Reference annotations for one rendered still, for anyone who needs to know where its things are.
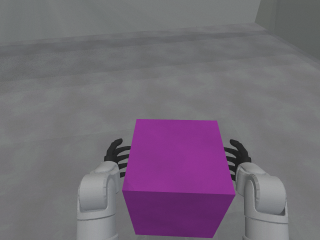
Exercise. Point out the robot left forearm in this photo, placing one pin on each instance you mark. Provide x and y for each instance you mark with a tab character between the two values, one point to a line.
96	203

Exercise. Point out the robot right forearm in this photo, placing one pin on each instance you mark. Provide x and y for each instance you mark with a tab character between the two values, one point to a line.
265	203

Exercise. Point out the robot right hand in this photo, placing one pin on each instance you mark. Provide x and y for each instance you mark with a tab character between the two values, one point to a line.
241	155

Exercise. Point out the carton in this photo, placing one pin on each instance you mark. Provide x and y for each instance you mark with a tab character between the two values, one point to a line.
177	181

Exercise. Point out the robot left hand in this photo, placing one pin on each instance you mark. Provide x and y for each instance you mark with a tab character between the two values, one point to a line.
113	151

